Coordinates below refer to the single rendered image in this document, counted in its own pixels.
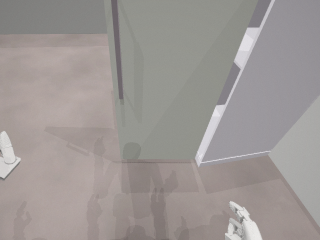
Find robot right hand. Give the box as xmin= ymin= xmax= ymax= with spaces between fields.
xmin=225 ymin=201 xmax=263 ymax=240

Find fridge door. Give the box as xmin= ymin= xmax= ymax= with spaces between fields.
xmin=104 ymin=0 xmax=258 ymax=160

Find robot left hand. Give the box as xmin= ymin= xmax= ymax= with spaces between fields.
xmin=0 ymin=131 xmax=21 ymax=181

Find handle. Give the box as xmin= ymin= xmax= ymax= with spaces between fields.
xmin=111 ymin=0 xmax=124 ymax=100

